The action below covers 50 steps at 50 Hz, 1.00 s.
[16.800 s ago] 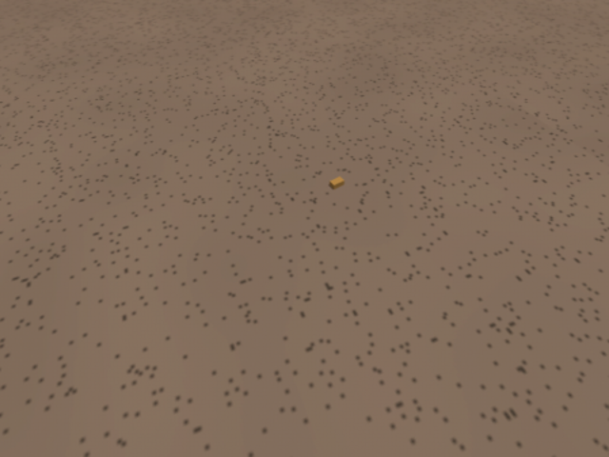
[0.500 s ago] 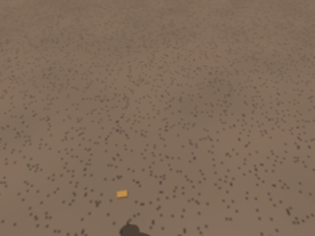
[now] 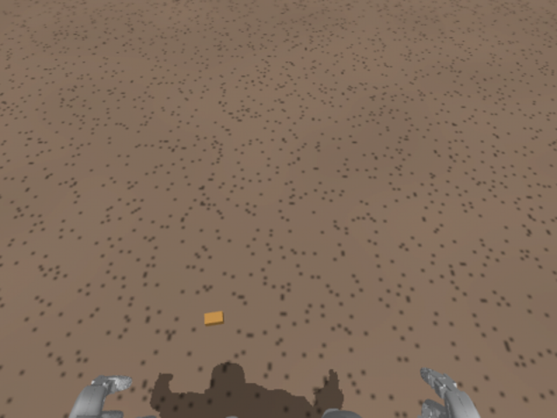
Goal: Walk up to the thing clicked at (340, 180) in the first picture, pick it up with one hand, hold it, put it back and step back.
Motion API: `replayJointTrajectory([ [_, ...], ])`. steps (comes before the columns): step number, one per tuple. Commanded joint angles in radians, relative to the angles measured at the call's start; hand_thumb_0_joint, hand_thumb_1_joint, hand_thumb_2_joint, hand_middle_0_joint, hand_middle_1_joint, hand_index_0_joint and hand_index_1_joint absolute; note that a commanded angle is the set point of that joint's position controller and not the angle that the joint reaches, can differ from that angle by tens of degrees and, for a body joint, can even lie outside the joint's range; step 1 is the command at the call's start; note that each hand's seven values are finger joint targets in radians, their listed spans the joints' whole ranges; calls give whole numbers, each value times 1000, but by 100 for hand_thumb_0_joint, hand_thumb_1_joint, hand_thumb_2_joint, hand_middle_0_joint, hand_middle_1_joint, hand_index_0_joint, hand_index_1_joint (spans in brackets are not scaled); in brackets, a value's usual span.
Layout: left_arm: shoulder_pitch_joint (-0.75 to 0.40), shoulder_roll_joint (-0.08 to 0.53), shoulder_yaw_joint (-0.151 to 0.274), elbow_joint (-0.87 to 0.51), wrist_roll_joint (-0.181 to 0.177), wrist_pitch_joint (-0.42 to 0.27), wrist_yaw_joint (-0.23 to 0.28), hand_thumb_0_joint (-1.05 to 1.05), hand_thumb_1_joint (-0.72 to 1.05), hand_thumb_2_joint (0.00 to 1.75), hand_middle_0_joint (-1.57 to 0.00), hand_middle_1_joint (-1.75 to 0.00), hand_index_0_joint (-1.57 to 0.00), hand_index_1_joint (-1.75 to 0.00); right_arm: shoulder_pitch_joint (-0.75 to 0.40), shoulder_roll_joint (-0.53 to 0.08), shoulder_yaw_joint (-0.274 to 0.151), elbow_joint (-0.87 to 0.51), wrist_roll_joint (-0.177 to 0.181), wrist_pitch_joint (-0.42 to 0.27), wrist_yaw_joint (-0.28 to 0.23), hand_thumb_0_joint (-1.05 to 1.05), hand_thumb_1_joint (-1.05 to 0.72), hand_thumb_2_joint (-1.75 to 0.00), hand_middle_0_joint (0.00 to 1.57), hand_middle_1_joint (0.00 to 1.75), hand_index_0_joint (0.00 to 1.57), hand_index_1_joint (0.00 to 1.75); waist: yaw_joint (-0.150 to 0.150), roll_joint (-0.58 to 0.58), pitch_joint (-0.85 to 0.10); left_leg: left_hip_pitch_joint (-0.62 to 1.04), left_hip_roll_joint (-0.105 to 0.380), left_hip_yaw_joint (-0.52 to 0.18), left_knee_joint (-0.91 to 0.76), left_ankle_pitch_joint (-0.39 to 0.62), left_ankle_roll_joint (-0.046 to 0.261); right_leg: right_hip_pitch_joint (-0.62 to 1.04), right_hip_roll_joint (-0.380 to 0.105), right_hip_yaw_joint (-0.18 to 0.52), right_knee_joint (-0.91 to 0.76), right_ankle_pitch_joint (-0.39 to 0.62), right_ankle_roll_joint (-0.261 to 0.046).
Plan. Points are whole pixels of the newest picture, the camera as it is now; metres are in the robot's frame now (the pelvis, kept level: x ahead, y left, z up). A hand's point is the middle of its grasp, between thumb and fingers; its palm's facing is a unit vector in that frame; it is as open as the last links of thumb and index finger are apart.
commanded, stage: rise first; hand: left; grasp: from above
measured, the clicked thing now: (214, 318) +0.50 +0.22 -0.74
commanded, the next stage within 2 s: none
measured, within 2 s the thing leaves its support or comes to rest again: neither
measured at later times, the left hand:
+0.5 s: hand out of the picture +0.13 +0.26 -0.21, palm faces -0.22 -0.84 -0.50, open 12.8 cm
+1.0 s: hand (162, 365) +0.28 +0.28 -0.40, palm faces -0.46 -0.33 -0.82, open 12.5 cm
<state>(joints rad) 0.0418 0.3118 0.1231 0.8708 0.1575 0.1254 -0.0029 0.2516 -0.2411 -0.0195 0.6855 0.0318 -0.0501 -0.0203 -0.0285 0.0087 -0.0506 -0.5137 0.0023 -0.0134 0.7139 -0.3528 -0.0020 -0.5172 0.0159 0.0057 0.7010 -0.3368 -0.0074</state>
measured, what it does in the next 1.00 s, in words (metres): lowers itself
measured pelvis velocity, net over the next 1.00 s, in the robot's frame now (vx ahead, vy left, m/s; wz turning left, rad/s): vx -0.07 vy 0.00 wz -0.01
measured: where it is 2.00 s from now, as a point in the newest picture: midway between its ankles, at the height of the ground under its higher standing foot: outside the picture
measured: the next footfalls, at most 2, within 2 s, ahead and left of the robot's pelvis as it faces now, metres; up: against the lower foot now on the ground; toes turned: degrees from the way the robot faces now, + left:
none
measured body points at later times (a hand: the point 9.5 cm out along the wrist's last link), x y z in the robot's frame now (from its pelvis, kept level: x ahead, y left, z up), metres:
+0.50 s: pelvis -0.01 +0.01 -0.07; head +0.09 +0.03 +0.37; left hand +0.14 +0.30 -0.17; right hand +0.17 -0.23 -0.15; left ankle +0.00 +0.12 -0.72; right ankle +0.01 -0.12 -0.72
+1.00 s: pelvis -0.07 +0.00 -0.27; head +0.12 +0.01 +0.14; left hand +0.30 +0.30 -0.35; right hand +0.07 -0.27 -0.40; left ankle +0.00 +0.12 -0.72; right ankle +0.00 -0.12 -0.72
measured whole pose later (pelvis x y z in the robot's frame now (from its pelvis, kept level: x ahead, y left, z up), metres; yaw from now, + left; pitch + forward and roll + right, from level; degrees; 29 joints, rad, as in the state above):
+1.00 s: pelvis -0.07 +0.00 -0.27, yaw +0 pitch +34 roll -2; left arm -0.50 0.50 0.07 0.94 0.82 -0.07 0.15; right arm 0.12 -0.29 -0.05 0.69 -0.01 -0.15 0.05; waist -0.05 0.02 -0.17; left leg -1.83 -0.01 -0.04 1.91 -0.67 -0.01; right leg -1.83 0.01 -0.03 1.88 -0.65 -0.01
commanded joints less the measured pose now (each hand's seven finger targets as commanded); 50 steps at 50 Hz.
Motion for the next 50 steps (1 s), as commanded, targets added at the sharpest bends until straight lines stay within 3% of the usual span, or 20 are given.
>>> replayJointTrajectory([
  [1,-26,204,51,-243,22,13,17,0,-39,84,-25,-87,-24,-89,-13,-167,-63,-156,-5,-69,-12,0,-86,-89,20,30,20,30,15,19,-179,-8,-18,13,14,157,11,8,0,-23,3,121,-10],
  [3,49,187,51,-240,38,20,17,0,-40,85,-27,-86,-25,-88,-7,-161,-63,-165,-5,-82,-14,0,-87,-89,20,30,20,30,5,-6,-176,-53,-17,11,60,135,15,-31,-2,-21,41,103,-8],
  [4,30,194,45,-359,44,14,17,0,-41,85,-27,-87,-25,-89,-23,-158,-66,-203,-4,-91,-15,0,-89,-89,20,30,20,30,9,24,-222,-51,-17,9,77,138,15,-41,-4,-18,63,109,-10],
  [5,83,185,49,-320,48,23,18,0,-40,84,-27,-86,-25,-88,-13,-154,-64,-189,-6,-92,-16,0,-88,-89,20,30,20,30,2,19,-203,-76,-15,5,94,131,14,-61,-3,-22,80,100,-9],
  [8,115,188,42,-453,70,35,23,0,-40,82,-30,-84,-29,-86,-33,-155,-66,-235,-6,-103,-20,0,-91,-90,20,30,20,30,7,56,-221,-99,-7,-8,117,96,10,-115,-1,-25,118,60,-13],
  [12,211,164,29,-519,91,67,33,0,-37,77,-33,-85,-32,-85,-23,-150,-66,-254,-9,-119,-25,0,-94,-91,20,30,20,30,-4,51,-275,-122,-4,-14,187,148,13,-154,2,-27,179,95,-14],
  [19,240,171,27,-627,118,102,53,0,-34,74,-35,-83,-35,-83,-25,-151,-61,-279,-15,-144,-32,0,-95,-91,20,30,20,30,-9,69,-292,-192,10,-40,256,155,6,-255,5,-35,271,75,-17],
  [22,182,162,5,-598,145,95,56,0,-33,73,-35,-83,-36,-82,-25,-153,-57,-276,-19,-155,-32,0,-95,-91,20,30,20,30,-37,64,-272,-252,13,-50,304,113,6,-335,6,-37,325,44,-18],
  [27,42,197,13,-465,256,21,73,0,-33,74,-33,-85,-33,-84,-43,-163,-56,-250,-23,-179,-11,0,-93,-90,20,30,20,30,-35,56,-314,-424,-7,-35,470,76,10,-497,6,-32,486,16,-23],
  [30,-46,215,10,-383,327,-48,87,0,-34,75,-34,-86,-34,-85,-53,-183,-58,-229,-20,-193,11,0,-95,-91,20,30,20,30,-21,67,-400,-520,-16,-35,571,68,6,-610,6,-29,605,5,-26],
  [31,-88,213,-10,-384,352,-70,94,0,-33,75,-33,-86,-34,-85,-54,-188,-62,-218,-19,-197,18,0,-95,-91,20,30,20,30,-29,68,-443,-534,-14,-39,601,66,6,-644,6,-29,639,4,-26],
  [33,-137,271,34,-373,398,-101,116,0,-33,77,-32,-87,-32,-86,-58,-205,-69,-202,-19,-201,27,0,-94,-91,20,30,20,30,-10,109,-514,-556,-14,-49,653,91,0,-715,3,-27,719,12,-31],
  [35,-206,287,16,-379,441,-122,130,0,-32,78,-31,-87,-32,-87,-65,-211,-79,-186,-16,-199,31,0,-92,-90,20,30,20,30,-9,135,-560,-577,-12,-52,693,70,-1,-785,3,-30,766,-7,-34],
  [36,-247,327,41,-371,461,-128,140,0,-33,77,-33,-86,-33,-86,-59,-216,-82,-169,-15,-195,32,0,-94,-91,20,30,20,30,-2,133,-591,-593,-12,-50,716,77,0,-796,3,-29,782,1,-33],
  [39,-360,366,47,-310,525,-141,165,0,-32,79,-29,-89,-30,-88,-53,-222,-88,-134,-17,-181,40,0,-91,-90,20,30,20,30,-2,110,-655,-688,-18,-40,802,77,8,-843,6,-29,847,11,-34],
  [41,-429,359,26,-245,559,-150,172,0,-32,79,-29,-89,-29,-88,-40,-218,-93,-116,-18,-171,45,0,-91,-90,20,30,20,30,-15,83,-666,-766,-25,-24,856,19,18,-869,8,-27,858,-24,-29],
  [45,-636,453,39,-123,642,-189,189,0,-26,73,-36,-84,-37,-83,-9,-220,-98,-80,-25,-151,55,0,-92,-91,20,30,20,30,-27,27,-714,-941,-36,9,964,-67,31,-861,7,-18,902,-63,-22],
  [48,-788,448,-5,-26,694,-234,192,0,-25,74,-36,-82,-36,-81,21,-215,-102,-52,-36,-137,63,0,-91,-90,20,30,20,30,-64,3,-723,-1040,-40,21,1034,-129,37,-898,8,-17,930,-114,-17],
  [50,-853,516,10,61,746,-265,203,0,-20,74,-35,-78,-36,-78,23,-220,-99,-43,-43,-127,64,0,-87,-89,20,30,20,30,-64,-8,-701,-1101,-41,21,1070,-192,41,-952,12,-17,948,-197,-18],
])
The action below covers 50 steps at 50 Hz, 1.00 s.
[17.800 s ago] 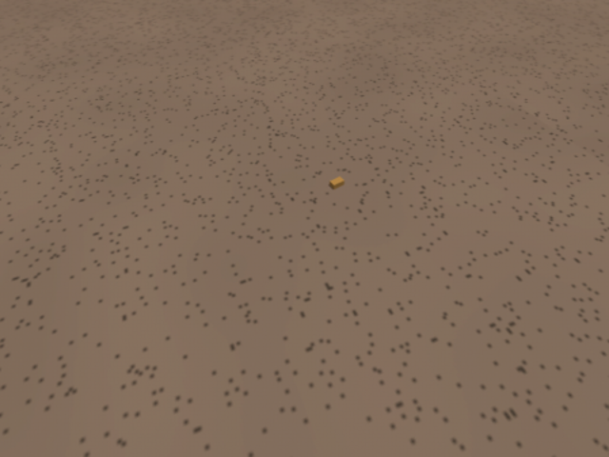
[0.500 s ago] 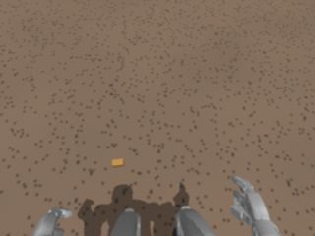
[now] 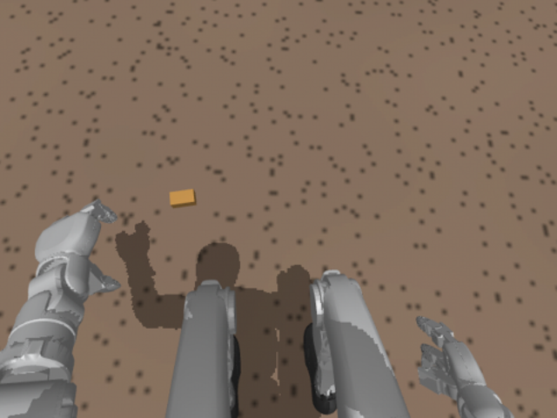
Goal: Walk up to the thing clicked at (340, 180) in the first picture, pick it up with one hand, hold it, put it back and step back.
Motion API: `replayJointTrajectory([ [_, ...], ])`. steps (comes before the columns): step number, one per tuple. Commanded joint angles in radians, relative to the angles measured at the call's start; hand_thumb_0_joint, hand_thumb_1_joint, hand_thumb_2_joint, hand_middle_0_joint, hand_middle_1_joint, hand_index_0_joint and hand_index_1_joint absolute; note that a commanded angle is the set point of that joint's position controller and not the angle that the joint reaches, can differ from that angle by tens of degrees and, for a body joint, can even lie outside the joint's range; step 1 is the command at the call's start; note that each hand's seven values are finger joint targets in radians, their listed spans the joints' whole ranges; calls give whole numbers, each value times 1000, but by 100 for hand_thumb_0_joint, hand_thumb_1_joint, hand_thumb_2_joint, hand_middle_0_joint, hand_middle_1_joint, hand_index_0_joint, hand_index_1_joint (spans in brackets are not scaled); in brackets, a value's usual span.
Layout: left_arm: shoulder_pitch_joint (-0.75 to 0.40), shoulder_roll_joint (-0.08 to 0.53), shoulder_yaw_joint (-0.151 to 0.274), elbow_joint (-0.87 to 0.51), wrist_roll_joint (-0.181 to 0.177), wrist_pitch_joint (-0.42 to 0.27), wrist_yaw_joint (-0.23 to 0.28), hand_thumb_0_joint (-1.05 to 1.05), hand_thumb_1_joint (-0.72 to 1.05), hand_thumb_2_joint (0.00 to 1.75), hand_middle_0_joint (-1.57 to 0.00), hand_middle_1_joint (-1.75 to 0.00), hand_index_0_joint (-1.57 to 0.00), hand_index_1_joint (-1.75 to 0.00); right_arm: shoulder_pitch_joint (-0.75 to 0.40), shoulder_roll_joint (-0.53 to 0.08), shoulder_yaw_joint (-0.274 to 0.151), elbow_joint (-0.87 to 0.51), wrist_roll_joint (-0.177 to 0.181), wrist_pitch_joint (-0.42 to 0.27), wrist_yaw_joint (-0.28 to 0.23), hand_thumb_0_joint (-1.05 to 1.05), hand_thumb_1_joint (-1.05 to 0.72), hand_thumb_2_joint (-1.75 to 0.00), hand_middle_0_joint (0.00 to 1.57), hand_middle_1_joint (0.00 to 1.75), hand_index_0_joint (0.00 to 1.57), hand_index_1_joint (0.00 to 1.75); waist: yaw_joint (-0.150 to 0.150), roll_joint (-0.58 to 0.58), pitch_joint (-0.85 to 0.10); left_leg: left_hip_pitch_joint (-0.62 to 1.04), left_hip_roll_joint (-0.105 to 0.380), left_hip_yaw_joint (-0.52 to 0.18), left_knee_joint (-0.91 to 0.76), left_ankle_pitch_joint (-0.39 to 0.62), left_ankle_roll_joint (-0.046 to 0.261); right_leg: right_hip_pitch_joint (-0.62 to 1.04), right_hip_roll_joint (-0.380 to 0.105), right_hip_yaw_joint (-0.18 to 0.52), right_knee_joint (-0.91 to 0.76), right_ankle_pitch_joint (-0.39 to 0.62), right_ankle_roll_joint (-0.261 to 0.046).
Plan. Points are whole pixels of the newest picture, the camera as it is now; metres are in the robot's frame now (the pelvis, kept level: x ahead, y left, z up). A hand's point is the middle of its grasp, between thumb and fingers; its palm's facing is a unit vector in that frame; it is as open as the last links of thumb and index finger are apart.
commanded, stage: rise first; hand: left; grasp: from above
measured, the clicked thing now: (183, 198) +0.57 +0.23 -0.47
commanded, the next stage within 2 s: none
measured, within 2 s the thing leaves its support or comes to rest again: neither
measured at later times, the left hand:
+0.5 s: hand (129, 216) +0.46 +0.29 -0.26, palm faces -0.43 -0.04 -0.90, open 11.5 cm
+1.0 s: hand (145, 204) +0.50 +0.28 -0.32, palm faces -0.46 -0.04 -0.89, open 12.0 cm
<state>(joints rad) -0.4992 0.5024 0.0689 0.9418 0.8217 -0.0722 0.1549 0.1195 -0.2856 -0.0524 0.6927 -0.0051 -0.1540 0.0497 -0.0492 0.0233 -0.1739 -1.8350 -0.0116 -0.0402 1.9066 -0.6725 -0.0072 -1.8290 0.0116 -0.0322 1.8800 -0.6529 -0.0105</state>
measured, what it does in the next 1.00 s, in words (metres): lowers itself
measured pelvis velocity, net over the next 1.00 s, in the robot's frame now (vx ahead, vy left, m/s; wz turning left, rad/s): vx -0.01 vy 0.01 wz -0.12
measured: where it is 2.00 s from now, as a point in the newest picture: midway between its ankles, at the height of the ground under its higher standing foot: (274, 389)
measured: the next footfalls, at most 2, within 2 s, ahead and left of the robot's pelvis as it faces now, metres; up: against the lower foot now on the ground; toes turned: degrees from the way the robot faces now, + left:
none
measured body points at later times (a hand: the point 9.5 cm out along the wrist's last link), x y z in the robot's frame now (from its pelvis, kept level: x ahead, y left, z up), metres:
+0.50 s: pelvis -0.02 +0.01 -0.11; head +0.22 +0.06 +0.27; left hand +0.48 +0.29 -0.21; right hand +0.00 -0.27 -0.22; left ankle +0.07 +0.12 -0.45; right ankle +0.08 -0.11 -0.45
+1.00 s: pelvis -0.01 +0.01 -0.14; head +0.26 +0.06 +0.21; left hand +0.52 +0.28 -0.27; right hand -0.01 -0.26 -0.24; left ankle +0.07 +0.12 -0.45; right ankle +0.08 -0.11 -0.45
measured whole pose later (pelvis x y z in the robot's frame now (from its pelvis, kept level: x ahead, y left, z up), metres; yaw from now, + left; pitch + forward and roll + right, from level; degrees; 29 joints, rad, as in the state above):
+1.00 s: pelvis -0.01 +0.01 -0.14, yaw -7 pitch +35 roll -9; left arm -1.07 0.87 0.12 1.50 1.25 -0.19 0.35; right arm 0.18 -0.29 0.13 0.69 -0.14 -0.04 0.14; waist -0.30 -0.03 0.00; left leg -2.30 0.00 -0.12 2.38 -0.71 0.01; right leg -2.25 0.03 -0.11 2.27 -0.65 0.02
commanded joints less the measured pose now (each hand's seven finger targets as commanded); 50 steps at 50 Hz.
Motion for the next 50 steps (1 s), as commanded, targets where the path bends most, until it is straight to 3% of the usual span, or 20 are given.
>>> replayJointTrajectory([
  [1,-341,337,61,23,108,-83,52,0,-17,72,-35,-78,-36,-77,166,-174,-61,-38,-11,-18,-3,0,-86,-89,20,30,20,30,-46,-14,-569,184,-29,51,-98,110,48,342,17,22,-217,96,-14],
  [7,-528,431,80,138,246,-145,130,0,-9,67,-40,-71,-42,-69,176,-182,-38,-27,-39,25,13,0,-86,-89,20,30,20,30,-66,58,-600,158,-31,42,-31,95,45,230,23,-13,-119,72,-23],
  [9,-562,449,78,208,291,-153,154,0,-11,68,-41,-69,-42,-68,201,-185,-30,-4,-49,45,19,0,-87,-89,20,30,20,30,-87,75,-574,116,-33,39,-7,64,48,187,25,-26,-89,45,-23],
  [14,-684,501,74,245,373,-172,200,0,-9,66,-44,-65,-45,-64,198,-199,-20,8,-73,77,32,0,-88,-90,20,30,20,30,-113,168,-582,144,-25,19,22,35,41,66,25,-61,-9,29,-31],
  [17,-724,517,82,278,409,-177,226,0,-10,66,-44,-63,-45,-62,232,-211,-15,43,-90,86,38,0,-89,-90,20,30,20,30,-136,221,-589,174,-17,-7,44,83,31,-8,21,-83,55,85,-36],
  [19,-768,507,65,284,430,-174,233,0,-10,66,-44,-63,-45,-63,237,-215,-10,41,-95,90,43,0,-89,-90,20,30,20,30,-151,291,-598,211,-10,-22,48,128,20,-54,17,-93,90,122,-39],
  [20,-765,524,81,307,430,-171,240,0,-10,66,-44,-64,-45,-63,256,-217,-10,57,-101,95,43,0,-90,-90,20,30,20,30,-155,281,-586,202,-10,-24,56,129,22,-56,17,-95,93,125,-39],
  [22,-800,486,54,316,435,-167,243,0,-11,67,-43,-63,-44,-63,253,-223,-6,48,-107,95,49,0,-90,-90,20,30,20,30,-179,287,-583,206,-4,-38,69,147,17,-94,13,-103,116,142,-38],
  [23,-805,535,83,336,438,-164,246,0,-11,67,-43,-64,-44,-63,268,-226,-3,61,-111,99,49,0,-90,-90,20,30,20,30,-179,297,-588,210,-7,-33,82,163,20,-80,16,-102,117,154,-38],
  [25,-823,507,56,380,434,-148,245,0,-13,69,-42,-65,-42,-64,250,-231,7,43,-115,98,53,0,-90,-90,20,30,20,30,-187,295,-564,188,-3,-45,79,123,18,-118,14,-108,131,123,-39],
  [30,-843,563,70,395,438,-134,242,0,-14,68,-42,-66,-43,-65,278,-238,34,46,-127,99,59,0,-90,-90,20,30,20,30,-216,290,-561,152,-3,-35,138,180,26,-76,16,-114,142,188,-30],
  [35,-854,590,62,445,431,-126,235,0,-16,70,-41,-66,-41,-65,263,-241,66,30,-129,105,63,0,-90,-90,20,30,20,30,-220,272,-527,74,-5,-23,165,129,38,-64,30,-117,149,155,-30],
  [36,-886,593,61,407,435,-130,235,0,-17,71,-41,-66,-41,-66,276,-242,71,32,-133,106,64,0,-90,-90,20,30,20,30,-236,297,-541,82,-3,-20,179,152,37,-56,30,-119,151,183,-27],
  [41,-864,613,70,430,434,-124,237,0,-18,71,-40,-67,-40,-67,290,-258,86,22,-134,108,68,0,-90,-90,20,30,20,30,-242,302,-531,94,5,-37,198,196,31,-69,32,-132,177,219,-26],
  [43,-878,613,57,436,429,-123,232,0,-20,73,-38,-68,-38,-69,273,-259,97,14,-132,111,69,0,-90,-90,20,30,20,30,-242,322,-523,69,3,-33,201,171,32,-77,38,-131,185,199,-29],
  [48,-890,651,75,395,418,-117,226,0,-21,73,-36,-72,-37,-71,306,-266,106,12,-138,117,77,0,-90,-90,20,30,20,30,-258,332,-572,84,7,-28,239,266,34,-4,42,-134,193,290,-21],
  [49,-888,658,77,411,413,-114,226,0,-21,73,-37,-71,-37,-71,295,-270,106,8,-134,119,77,0,-90,-90,20,30,20,30,-250,323,-548,69,7,-31,235,235,35,-26,43,-132,195,260,-23],
  [50,-891,646,66,408,412,-114,221,0,-21,73,-36,-72,-37,-72,294,-264,113,6,-137,120,79,0,-90,-90,20,30,20,30,-263,321,-535,50,8,-28,245,230,38,-15,46,-132,190,264,-20],
])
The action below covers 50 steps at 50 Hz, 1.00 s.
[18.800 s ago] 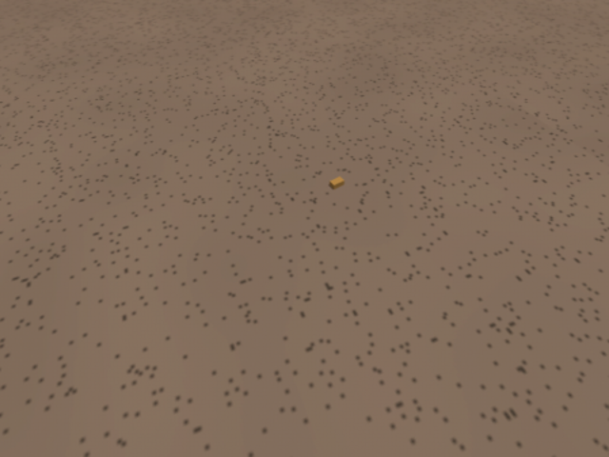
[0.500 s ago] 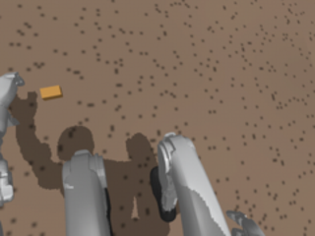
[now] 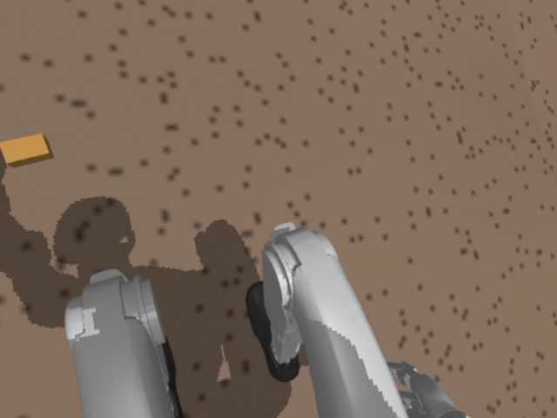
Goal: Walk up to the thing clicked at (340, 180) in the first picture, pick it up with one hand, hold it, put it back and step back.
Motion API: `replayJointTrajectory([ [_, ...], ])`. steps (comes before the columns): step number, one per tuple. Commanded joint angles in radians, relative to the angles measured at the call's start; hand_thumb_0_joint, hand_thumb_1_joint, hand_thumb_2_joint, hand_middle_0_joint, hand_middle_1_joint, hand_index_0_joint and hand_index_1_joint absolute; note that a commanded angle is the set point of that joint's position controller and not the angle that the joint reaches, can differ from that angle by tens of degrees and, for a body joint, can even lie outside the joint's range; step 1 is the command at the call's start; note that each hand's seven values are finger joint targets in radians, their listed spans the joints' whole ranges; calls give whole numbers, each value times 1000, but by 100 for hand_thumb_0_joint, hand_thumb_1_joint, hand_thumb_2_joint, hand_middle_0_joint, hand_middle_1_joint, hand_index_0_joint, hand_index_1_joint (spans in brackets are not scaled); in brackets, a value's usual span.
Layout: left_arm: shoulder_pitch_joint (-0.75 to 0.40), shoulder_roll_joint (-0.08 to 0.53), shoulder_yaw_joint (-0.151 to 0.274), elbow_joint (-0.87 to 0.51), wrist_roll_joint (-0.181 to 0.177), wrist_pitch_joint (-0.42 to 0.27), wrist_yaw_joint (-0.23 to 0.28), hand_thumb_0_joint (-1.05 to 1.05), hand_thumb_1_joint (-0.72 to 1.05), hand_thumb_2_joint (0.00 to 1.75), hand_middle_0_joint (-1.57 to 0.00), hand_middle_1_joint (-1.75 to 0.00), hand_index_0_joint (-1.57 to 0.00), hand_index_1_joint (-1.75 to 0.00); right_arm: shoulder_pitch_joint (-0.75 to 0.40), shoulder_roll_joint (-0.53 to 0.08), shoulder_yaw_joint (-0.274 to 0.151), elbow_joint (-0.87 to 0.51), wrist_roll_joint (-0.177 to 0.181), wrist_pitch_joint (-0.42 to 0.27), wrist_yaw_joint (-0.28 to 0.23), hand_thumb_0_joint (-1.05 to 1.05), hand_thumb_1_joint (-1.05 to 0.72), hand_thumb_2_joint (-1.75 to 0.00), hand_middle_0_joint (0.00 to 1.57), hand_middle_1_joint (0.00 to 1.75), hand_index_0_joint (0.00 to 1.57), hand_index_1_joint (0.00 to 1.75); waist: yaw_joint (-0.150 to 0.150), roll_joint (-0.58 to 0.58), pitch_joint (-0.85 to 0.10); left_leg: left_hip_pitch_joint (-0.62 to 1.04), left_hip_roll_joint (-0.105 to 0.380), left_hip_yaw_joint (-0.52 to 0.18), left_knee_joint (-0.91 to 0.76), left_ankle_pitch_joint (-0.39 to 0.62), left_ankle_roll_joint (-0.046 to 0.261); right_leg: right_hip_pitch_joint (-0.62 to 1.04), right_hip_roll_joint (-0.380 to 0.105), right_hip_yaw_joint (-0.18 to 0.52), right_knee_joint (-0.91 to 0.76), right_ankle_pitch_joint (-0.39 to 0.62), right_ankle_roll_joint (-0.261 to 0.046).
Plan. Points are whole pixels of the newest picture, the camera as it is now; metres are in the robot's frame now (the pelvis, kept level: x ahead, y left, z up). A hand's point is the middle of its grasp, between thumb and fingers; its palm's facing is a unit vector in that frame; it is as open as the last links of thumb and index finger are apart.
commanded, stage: rise first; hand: left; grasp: from above
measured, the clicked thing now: (27, 150) +0.55 +0.28 -0.33
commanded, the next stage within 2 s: none
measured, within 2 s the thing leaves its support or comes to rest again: neither
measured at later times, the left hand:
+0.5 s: hand out of the picture +0.50 +0.32 -0.19, palm faces -0.45 -0.10 -0.89, open 12.6 cm
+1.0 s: hand out of the picture +0.51 +0.31 -0.20, palm faces -0.45 -0.11 -0.89, open 12.5 cm
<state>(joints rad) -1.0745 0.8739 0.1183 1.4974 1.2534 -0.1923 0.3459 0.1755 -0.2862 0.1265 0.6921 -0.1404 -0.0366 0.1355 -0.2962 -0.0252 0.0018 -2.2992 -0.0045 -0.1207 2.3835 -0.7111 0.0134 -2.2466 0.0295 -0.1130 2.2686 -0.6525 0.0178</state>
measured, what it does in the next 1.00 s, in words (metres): stands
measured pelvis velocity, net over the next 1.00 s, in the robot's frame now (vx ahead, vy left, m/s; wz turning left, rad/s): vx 0.00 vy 0.00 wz -0.05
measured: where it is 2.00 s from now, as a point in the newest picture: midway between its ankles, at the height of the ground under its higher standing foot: (222, 372)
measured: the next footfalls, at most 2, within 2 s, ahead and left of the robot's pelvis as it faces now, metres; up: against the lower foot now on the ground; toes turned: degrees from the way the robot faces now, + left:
none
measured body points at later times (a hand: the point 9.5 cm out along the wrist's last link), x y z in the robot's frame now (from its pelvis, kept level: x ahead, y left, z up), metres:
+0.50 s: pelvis +0.00 +0.00 -0.01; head +0.27 +0.09 +0.33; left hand +0.52 +0.32 -0.14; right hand +0.02 -0.26 -0.10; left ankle +0.07 +0.12 -0.31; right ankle +0.11 -0.12 -0.31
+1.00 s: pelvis +0.00 +0.00 -0.01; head +0.28 +0.09 +0.33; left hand +0.53 +0.31 -0.15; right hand +0.02 -0.26 -0.09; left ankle +0.07 +0.12 -0.31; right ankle +0.11 -0.12 -0.31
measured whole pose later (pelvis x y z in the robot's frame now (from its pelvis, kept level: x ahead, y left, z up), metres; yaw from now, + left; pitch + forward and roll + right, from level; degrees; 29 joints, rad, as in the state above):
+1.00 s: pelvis +0.00 +0.00 -0.01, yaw -3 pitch +34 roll -12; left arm -1.14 0.98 0.09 1.52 1.24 -0.18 0.34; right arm 0.17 -0.31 0.22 0.63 -0.14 -0.03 0.15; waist -0.36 -0.05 0.07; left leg -2.34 0.00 -0.16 2.44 -0.71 0.02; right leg -2.27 0.04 -0.15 2.29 -0.63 0.03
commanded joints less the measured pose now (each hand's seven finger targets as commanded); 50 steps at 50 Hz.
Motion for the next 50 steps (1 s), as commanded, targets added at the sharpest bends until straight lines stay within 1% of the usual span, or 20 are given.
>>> replayJointTrajectory([
  [1,-333,286,23,-154,-21,3,31,0,-21,73,-36,-71,-37,-71,247,-271,-66,10,-4,3,-8,0,-90,-90,20,30,20,30,-23,369,-719,508,2,53,-225,266,18,400,27,-54,-194,265,-47],
  [2,-337,287,18,-154,-24,2,29,0,-21,73,-36,-72,-37,-71,235,-270,-65,6,-2,4,-8,0,-90,-90,20,30,20,30,-15,368,-717,498,2,52,-227,243,19,394,32,-53,-193,246,-50],
  [6,-338,305,18,-149,-20,3,26,0,-24,75,-34,-74,-34,-73,234,-279,-54,0,-5,6,-5,0,-90,-90,20,30,20,30,-25,387,-688,493,4,46,-225,229,17,380,33,-62,-186,234,-52],
  [8,-312,303,15,-131,-19,3,24,0,-24,75,-33,-74,-34,-74,247,-284,-49,-4,-7,7,-2,0,-90,-90,20,30,20,30,-36,375,-699,489,4,45,-214,261,17,407,33,-66,-182,267,-47],
  [15,-336,320,9,-133,-26,5,26,0,-26,78,-31,-76,-32,-75,227,-290,-34,-15,0,11,-2,0,-89,-90,20,30,20,30,-35,397,-664,471,7,31,-222,214,13,363,37,-75,-164,225,-53],
  [17,-347,319,4,-133,-19,8,23,0,-27,78,-30,-76,-31,-76,233,-295,-34,-17,-1,9,-2,0,-89,-90,20,30,20,30,-52,412,-655,492,11,24,-221,217,10,345,35,-80,-162,228,-53],
  [20,-357,321,-1,-129,-23,8,23,0,-28,80,-29,-77,-30,-77,229,-300,-30,-21,4,8,-3,0,-89,-90,20,30,20,30,-56,396,-637,471,11,18,-220,189,13,330,36,-84,-164,207,-52],
  [22,-350,331,2,-135,-24,10,19,0,-29,80,-29,-78,-29,-77,236,-300,-27,-22,5,5,0,0,-90,-90,20,30,20,30,-54,409,-638,479,11,18,-221,204,11,341,35,-83,-161,220,-53],
  [23,-357,335,4,-144,-28,11,21,0,-30,81,-28,-79,-29,-78,230,-303,-27,-21,7,6,-3,0,-89,-90,20,30,20,30,-43,415,-651,494,12,17,-222,207,10,327,36,-82,-161,220,-54],
  [26,-353,318,-11,-145,-22,12,18,0,-34,84,-32,-74,-29,-76,234,-299,-22,-25,6,6,-1,0,-90,-90,20,30,20,30,-60,422,-668,507,13,16,-207,236,10,343,39,-86,-157,244,-52],
  [27,-347,324,-11,-136,-20,15,17,0,-28,78,-31,-77,-31,-77,239,-298,-22,-24,8,6,0,0,-90,-90,20,30,20,30,-61,410,-664,484,11,24,-199,238,13,367,41,-82,-164,249,-51],
  [30,-352,342,3,-150,-29,18,20,0,-27,77,-32,-75,-32,-75,241,-302,-20,-25,8,6,1,0,-90,-90,20,30,20,30,-54,430,-671,502,13,20,-206,258,9,366,38,-84,-157,263,-51],
  [33,-357,321,-11,-152,-30,21,14,0,-27,78,-32,-75,-32,-75,247,-305,-17,-28,8,5,5,0,-90,-90,20,30,20,30,-75,441,-651,514,15,8,-210,273,5,350,36,-89,-155,271,-52],
  [38,-348,339,-9,-148,-30,19,11,0,-26,76,-33,-74,-33,-74,241,-308,-7,-32,8,12,5,0,-90,-90,20,30,20,30,-70,424,-666,504,16,13,-196,286,11,376,40,-90,-161,284,-48],
  [40,-360,338,-13,-144,-35,15,9,0,-26,76,-33,-73,-33,-74,244,-308,-2,-35,7,10,8,0,-90,-90,20,30,20,30,-82,421,-656,484,14,17,-191,276,14,393,41,-87,-166,283,-47],
  [43,-348,358,-1,-133,-31,17,17,0,-24,76,-35,-71,-34,-72,242,-310,3,-39,5,8,8,0,-89,-90,20,30,20,30,-76,420,-633,479,15,18,-194,266,13,391,42,-88,-169,275,-46],
  [45,-362,350,-9,-121,-30,13,19,0,-24,76,-35,-71,-34,-72,236,-317,4,-42,5,8,8,0,-90,-90,20,30,20,30,-92,421,-624,475,17,8,-197,253,11,370,41,-95,-161,265,-49],
  [46,-364,349,-17,-135,-25,11,20,0,-25,76,-34,-72,-34,-72,232,-312,10,-43,5,9,8,0,-90,-90,20,30,20,30,-87,428,-643,484,17,9,-199,254,11,381,46,-96,-162,264,-49],
  [48,-352,383,0,-111,-23,10,34,0,-25,76,-34,-72,-33,-73,224,-317,14,-49,4,10,6,0,-89,-90,20,30,20,30,-75,429,-648,461,15,17,-193,245,14,399,47,-93,-163,261,-47],
  [50,-359,358,-10,-109,-24,12,37,0,-26,77,-34,-72,-33,-73,228,-316,14,-47,2,5,6,0,-90,-90,20,30,20,30,-92,427,-611,468,16,11,-198,227,12,372,43,-95,-166,247,-49],
])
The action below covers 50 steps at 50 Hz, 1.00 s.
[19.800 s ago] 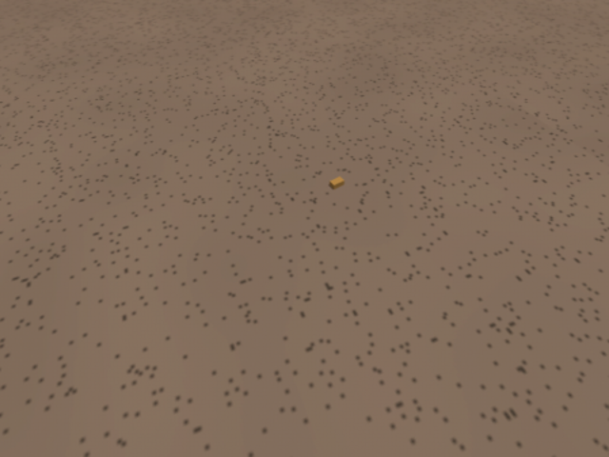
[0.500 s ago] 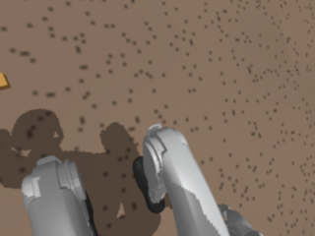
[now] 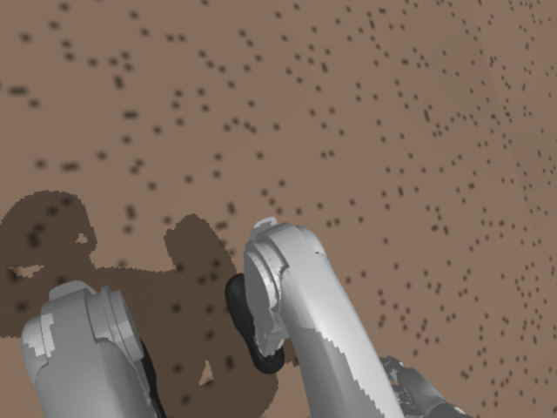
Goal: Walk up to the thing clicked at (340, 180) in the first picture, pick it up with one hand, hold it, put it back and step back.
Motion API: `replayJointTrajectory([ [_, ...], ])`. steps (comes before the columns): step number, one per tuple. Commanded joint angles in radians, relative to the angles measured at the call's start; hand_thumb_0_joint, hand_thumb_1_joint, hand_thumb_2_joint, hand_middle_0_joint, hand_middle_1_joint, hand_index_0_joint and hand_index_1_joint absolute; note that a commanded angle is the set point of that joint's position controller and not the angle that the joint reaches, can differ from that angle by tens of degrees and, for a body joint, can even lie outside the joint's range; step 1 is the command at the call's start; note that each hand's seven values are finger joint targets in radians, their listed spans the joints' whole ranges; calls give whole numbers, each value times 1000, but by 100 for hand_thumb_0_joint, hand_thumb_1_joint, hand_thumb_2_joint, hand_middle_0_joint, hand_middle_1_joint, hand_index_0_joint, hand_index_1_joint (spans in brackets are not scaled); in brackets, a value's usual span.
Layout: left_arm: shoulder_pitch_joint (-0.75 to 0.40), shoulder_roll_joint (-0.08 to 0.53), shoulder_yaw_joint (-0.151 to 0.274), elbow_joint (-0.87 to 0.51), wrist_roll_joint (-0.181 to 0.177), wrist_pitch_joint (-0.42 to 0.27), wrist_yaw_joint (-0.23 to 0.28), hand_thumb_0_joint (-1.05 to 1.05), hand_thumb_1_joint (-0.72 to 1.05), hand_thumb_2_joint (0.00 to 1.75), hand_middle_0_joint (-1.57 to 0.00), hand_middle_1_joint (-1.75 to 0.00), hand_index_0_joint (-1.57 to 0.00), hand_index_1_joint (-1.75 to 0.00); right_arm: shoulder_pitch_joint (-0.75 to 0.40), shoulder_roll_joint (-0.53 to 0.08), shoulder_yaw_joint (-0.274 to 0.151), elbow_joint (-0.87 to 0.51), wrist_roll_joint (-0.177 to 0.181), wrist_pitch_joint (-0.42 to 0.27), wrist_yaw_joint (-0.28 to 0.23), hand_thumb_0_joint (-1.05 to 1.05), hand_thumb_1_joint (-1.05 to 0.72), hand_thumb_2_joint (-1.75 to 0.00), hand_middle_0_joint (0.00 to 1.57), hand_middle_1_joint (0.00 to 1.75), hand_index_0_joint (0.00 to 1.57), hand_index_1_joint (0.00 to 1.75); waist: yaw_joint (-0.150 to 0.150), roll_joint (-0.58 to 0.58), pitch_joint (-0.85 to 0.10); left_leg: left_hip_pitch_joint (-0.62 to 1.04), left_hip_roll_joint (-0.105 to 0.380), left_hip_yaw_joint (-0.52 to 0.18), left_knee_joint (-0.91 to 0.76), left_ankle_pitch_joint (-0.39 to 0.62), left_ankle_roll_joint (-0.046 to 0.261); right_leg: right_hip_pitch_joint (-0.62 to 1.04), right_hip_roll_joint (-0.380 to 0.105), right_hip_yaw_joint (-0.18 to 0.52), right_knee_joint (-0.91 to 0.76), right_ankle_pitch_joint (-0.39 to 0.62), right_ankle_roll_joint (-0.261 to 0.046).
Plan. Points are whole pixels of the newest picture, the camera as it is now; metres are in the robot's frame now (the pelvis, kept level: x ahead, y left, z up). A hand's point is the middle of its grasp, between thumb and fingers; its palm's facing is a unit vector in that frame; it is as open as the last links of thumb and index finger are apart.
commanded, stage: rise first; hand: left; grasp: from above
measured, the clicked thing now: out of the picture +0.54 +0.31 -0.31
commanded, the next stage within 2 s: none
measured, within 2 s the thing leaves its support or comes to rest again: neither
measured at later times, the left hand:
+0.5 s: hand out of the picture +0.50 +0.34 -0.19, palm faces -0.44 -0.12 -0.89, open 12.7 cm
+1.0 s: hand out of the picture +0.50 +0.34 -0.19, palm faces -0.44 -0.11 -0.89, open 12.6 cm
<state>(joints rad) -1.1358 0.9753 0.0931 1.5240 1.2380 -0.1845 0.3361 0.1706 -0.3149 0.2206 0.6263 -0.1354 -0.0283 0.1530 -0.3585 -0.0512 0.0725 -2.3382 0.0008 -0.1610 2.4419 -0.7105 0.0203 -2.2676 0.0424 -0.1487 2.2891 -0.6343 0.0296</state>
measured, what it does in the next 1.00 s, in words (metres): stands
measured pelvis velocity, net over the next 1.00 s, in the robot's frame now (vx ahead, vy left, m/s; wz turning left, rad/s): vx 0.00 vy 0.00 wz -0.01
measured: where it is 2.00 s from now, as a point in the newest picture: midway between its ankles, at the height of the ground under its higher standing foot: (206, 371)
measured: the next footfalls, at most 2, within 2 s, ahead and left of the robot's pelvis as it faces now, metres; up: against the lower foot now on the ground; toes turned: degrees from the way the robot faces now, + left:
none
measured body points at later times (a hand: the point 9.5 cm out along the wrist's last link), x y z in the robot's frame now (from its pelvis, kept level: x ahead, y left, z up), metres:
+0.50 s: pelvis +0.00 +0.00 +0.00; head +0.27 +0.11 +0.34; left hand +0.52 +0.35 -0.14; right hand +0.03 -0.26 -0.07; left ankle +0.07 +0.12 -0.29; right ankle +0.11 -0.11 -0.29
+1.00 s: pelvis +0.00 +0.00 +0.00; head +0.27 +0.11 +0.34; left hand +0.52 +0.35 -0.14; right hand +0.02 -0.26 -0.07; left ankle +0.07 +0.12 -0.29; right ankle +0.11 -0.11 -0.29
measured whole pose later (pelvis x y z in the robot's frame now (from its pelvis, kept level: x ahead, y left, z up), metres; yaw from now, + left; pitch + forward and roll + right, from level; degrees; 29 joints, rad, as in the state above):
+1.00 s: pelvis +0.00 +0.00 +0.00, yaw -1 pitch +33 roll -13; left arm -1.16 1.03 0.08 1.49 1.24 -0.17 0.29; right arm 0.18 -0.32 0.25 0.60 -0.14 -0.02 0.14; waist -0.37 -0.06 0.09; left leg -2.35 0.00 -0.17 2.45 -0.70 0.03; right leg -2.27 0.04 -0.16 2.28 -0.62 0.03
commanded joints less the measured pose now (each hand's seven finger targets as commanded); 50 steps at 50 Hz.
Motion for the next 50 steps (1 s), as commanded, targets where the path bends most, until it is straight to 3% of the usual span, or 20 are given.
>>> replayJointTrajectory([
  [1,-326,259,8,-144,-8,2,48,0,-27,78,-33,-74,-32,-74,225,-287,-76,21,-2,-4,-13,0,-90,-90,20,30,20,30,-29,472,-685,495,11,51,-260,214,4,384,33,-61,-182,220,-63],
  [5,-313,288,21,-135,-5,10,57,0,-27,78,-33,-73,-32,-74,227,-292,-75,18,-1,-9,-15,0,-90,-90,20,30,20,30,-18,467,-692,488,10,55,-261,206,5,397,33,-59,-181,216,-62],
  [8,-331,262,6,-137,-7,19,48,0,-29,79,-32,-74,-31,-75,237,-294,-77,20,-3,-14,-15,0,-90,-90,20,30,20,30,-42,466,-680,518,15,40,-255,224,3,362,31,-65,-181,226,-62],
  [12,-306,276,4,-124,-10,29,40,0,-29,79,-33,-73,-32,-74,236,-294,-72,24,1,-12,-16,0,-90,-90,20,30,20,30,-22,479,-692,530,15,43,-258,260,0,379,31,-62,-174,250,-63],
  [14,-334,262,-3,-162,-14,29,24,0,-29,79,-32,-74,-31,-75,244,-296,-72,19,-3,-12,-14,0,-90,-90,20,30,20,30,-46,488,-682,542,17,37,-257,259,-1,368,30,-66,-180,246,-62],
  [17,-316,291,9,-179,-13,28,10,0,-29,79,-33,-72,-32,-74,246,-301,-70,17,-1,-7,-14,0,-90,-90,20,30,20,30,-29,500,-713,560,18,36,-259,292,-6,391,29,-66,-174,265,-62],
  [18,-304,297,15,-169,-16,29,10,0,-28,79,-34,-71,-32,-73,241,-302,-70,13,0,-4,-14,0,-90,-90,20,30,20,30,-22,503,-717,559,16,35,-263,291,-6,391,29,-68,-172,263,-63],
  [20,-304,265,5,-174,-18,25,-6,0,-29,80,-33,-72,-31,-74,245,-309,-75,2,-3,-3,-14,0,-90,-90,20,30,20,30,-43,483,-664,557,18,26,-260,278,-10,347,26,-73,-177,241,-70],
  [23,-310,308,23,-198,-15,15,-5,0,-28,79,-35,-69,-33,-71,241,-308,-71,-1,-2,5,-15,0,-89,-90,20,30,20,30,-25,500,-692,528,14,38,-263,250,-6,385,27,-69,-181,230,-66],
  [25,-299,270,-2,-175,-11,13,-8,0,-29,81,-34,-70,-32,-72,231,-293,-67,-3,-1,9,-14,0,-89,-90,20,30,20,30,-27,475,-665,497,15,44,-260,212,-1,374,33,-68,-187,204,-67],
  [26,-325,287,11,-201,-10,9,-4,0,-29,81,-34,-69,-32,-72,242,-301,-70,-2,-1,9,-18,0,-89,-90,20,30,20,30,-38,467,-678,510,15,40,-259,213,0,373,31,-70,-191,206,-65],
  [27,-318,297,10,-191,-11,8,-2,0,-29,81,-35,-69,-32,-72,237,-298,-67,-3,2,9,-18,0,-89,-90,20,30,20,30,-24,484,-681,509,14,40,-271,204,-2,372,31,-68,-185,197,-65],
  [31,-331,268,-6,-170,-13,7,-2,0,-29,81,-34,-69,-32,-71,245,-301,-65,2,-2,5,-19,0,-89,-90,20,30,20,30,-56,457,-653,497,13,41,-252,225,2,373,30,-69,-193,221,-62],
  [32,-321,285,0,-177,-16,6,0,0,-28,80,-35,-69,-33,-71,240,-296,-62,5,1,4,-19,0,-89,-90,20,30,20,30,-36,460,-666,501,14,44,-258,229,2,387,32,-66,-190,224,-62],
  [37,-336,301,2,-163,-8,10,-3,0,-27,79,-37,-67,-34,-70,244,-304,-56,-1,-5,3,-20,0,-89,-90,20,30,20,30,-49,470,-678,523,16,42,-247,265,0,397,33,-69,-190,244,-63],
  [40,-327,319,8,-165,-9,11,-2,0,-27,78,-36,-68,-34,-70,233,-307,-54,-4,-6,5,-22,0,-89,-90,20,30,20,30,-32,480,-684,522,17,42,-255,239,-1,386,34,-70,-189,222,-65],
  [47,-311,289,1,-186,-16,22,-13,0,-26,78,-37,-66,-35,-69,232,-309,-63,-13,-2,4,-23,0,-89,-90,20,30,20,30,-37,482,-669,538,19,34,-256,245,-5,357,31,-73,-186,220,-68],
  [50,-318,313,5,-195,-18,23,-18,0,-26,78,-37,-66,-35,-68,231,-305,-57,-13,1,9,-23,0,-89,-90,20,30,20,30,-31,483,-679,505,16,43,-253,243,-2,388,33,-69,-187,223,-67],
])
